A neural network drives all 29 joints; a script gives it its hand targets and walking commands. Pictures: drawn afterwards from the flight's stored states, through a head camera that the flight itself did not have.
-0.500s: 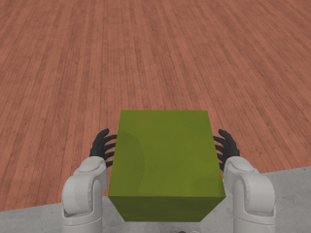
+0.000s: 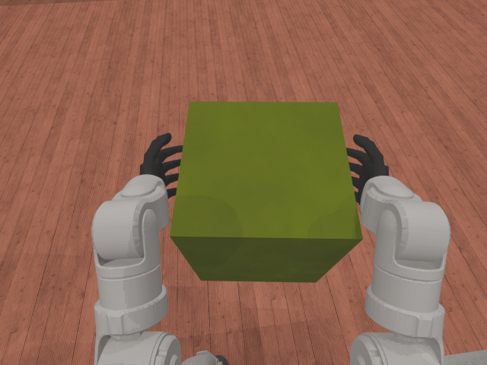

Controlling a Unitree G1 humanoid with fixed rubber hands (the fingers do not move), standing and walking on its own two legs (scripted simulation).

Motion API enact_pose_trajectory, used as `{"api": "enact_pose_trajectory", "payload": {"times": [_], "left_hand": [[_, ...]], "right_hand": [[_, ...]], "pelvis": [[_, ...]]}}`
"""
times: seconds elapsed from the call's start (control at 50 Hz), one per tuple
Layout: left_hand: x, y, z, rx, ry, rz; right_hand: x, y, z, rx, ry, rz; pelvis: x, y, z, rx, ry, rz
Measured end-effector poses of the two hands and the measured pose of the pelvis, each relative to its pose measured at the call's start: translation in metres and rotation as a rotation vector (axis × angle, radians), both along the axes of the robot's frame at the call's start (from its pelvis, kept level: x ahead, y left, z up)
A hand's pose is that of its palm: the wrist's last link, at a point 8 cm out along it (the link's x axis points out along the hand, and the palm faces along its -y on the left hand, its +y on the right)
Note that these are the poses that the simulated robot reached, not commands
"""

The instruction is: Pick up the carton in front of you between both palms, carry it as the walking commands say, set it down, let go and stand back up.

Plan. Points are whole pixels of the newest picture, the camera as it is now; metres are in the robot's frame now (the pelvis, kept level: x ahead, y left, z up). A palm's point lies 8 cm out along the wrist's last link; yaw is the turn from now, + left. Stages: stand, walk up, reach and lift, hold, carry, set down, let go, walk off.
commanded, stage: carry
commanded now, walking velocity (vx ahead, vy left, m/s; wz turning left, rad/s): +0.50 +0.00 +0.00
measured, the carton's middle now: (260, 202) +0.35 +0.00 +0.09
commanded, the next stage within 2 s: none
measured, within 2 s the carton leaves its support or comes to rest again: neither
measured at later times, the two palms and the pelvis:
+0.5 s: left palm (183, 60) +0.72 +0.18 +0.15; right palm (312, 60) +0.72 -0.12 +0.15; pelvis +0.33 +0.01 +0.00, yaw +2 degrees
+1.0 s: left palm out of the picture +1.04 +0.20 +0.19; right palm out of the picture +1.02 -0.10 +0.19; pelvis +0.65 +0.06 +0.05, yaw +0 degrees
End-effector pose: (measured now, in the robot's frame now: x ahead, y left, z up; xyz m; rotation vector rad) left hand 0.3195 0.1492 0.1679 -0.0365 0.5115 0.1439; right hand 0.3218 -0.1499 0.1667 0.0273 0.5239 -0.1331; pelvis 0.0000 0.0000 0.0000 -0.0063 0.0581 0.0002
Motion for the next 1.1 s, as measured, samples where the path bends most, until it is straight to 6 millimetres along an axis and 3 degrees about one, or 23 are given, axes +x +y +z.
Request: {"api": "enact_pose_trajectory", "payload": {"times": [0.06,0.16,0.32,0.44,0.54,0.64,0.72,0.8,0.88,0.96,1.04,1.1], "left_hand": [[0.069,0.011,-0.006,0.009,0.018,-0.046],[0.159,0.018,-0.02,-0.004,0.176,-0.081],[0.273,0.027,-0.018,-0.047,0.197,-0.029],[0.355,0.028,-0.015,-0.073,0.124,0.021],[0.419,0.029,-0.019,-0.028,0.11,0.065],[0.464,0.041,-0.021,-0.034,0.165,0.114],[0.508,0.051,0.0,-0.041,0.115,0.14],[0.565,0.057,0.025,-0.037,0.067,0.127],[0.63,0.061,0.035,-0.024,0.072,0.074],[0.693,0.054,0.028,-0.005,0.139,-0.011],[0.739,0.041,0.026,0.003,0.222,-0.065],[0.774,0.035,0.033,-0.005,0.214,-0.08]], "right_hand": [[0.062,0.01,0.003,-0.05,0.019,-0.009],[0.141,0.018,-0.011,-0.072,0.179,-0.03],[0.258,0.027,-0.012,-0.005,0.197,-0.055],[0.35,0.028,-0.011,0.025,0.124,-0.041],[0.431,0.028,-0.023,0.043,0.113,0.016],[0.492,0.042,-0.02,0.042,0.168,0.06],[0.543,0.052,0.0,0.056,0.121,0.076],[0.594,0.058,0.021,0.055,0.072,0.069],[0.646,0.06,0.032,0.023,0.072,0.041],[0.685,0.054,0.028,-0.024,0.139,-0.012],[0.713,0.041,0.023,-0.028,0.223,-0.056],[0.743,0.035,0.033,-0.02,0.214,-0.079]], "pelvis": [[0.044,0.013,-0.018,0.006,-0.011,-0.009],[0.093,0.028,-0.006,-0.005,0.009,-0.005],[0.184,0.033,0.013,-0.022,0.044,0.007],[0.277,0.023,0.009,-0.011,0.054,0.027],[0.355,0.011,0.003,-0.025,0.034,0.033],[0.412,0.004,0.025,0.001,0.038,0.029],[0.459,0.006,0.036,0.018,0.044,0.032],[0.514,0.017,0.04,0.023,0.052,0.025],[0.578,0.035,0.034,0.028,0.043,0.016],[0.631,0.052,0.036,0.03,0.019,0.007],[0.672,0.06,0.054,0.004,0.021,0.005],[0.703,0.061,0.063,-0.008,0.024,0.004]]}}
